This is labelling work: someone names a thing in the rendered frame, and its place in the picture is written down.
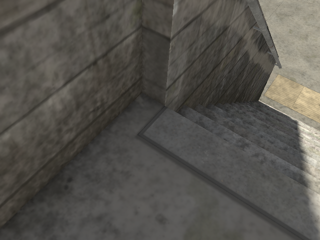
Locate stairs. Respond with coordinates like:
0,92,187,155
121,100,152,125
177,100,320,195

